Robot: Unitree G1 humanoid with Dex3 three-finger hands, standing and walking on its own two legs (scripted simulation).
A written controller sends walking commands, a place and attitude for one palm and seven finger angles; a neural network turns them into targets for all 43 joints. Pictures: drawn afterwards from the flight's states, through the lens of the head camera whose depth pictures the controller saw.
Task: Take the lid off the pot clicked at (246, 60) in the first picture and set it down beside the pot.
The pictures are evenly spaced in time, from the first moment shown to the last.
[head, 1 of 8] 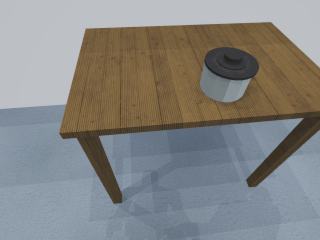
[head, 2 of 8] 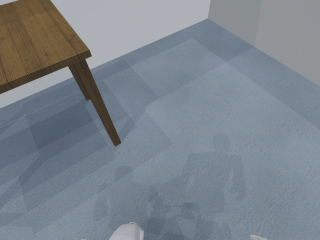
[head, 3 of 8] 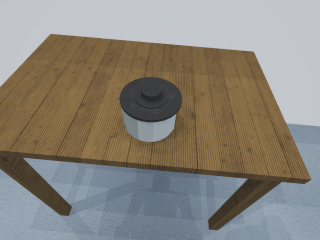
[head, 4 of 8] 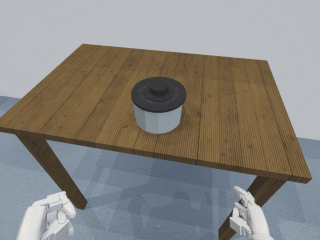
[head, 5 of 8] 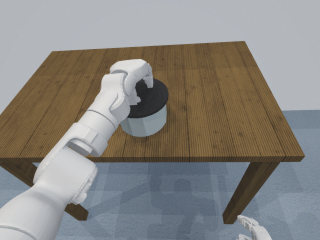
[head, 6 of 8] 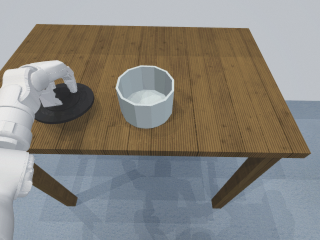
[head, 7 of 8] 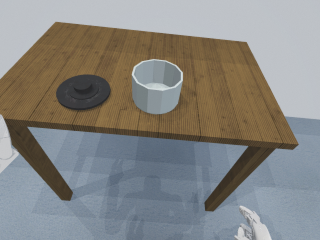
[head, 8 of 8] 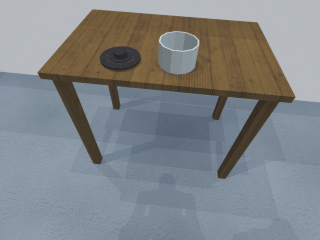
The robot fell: no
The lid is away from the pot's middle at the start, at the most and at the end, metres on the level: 0.00 0.24 0.24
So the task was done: yes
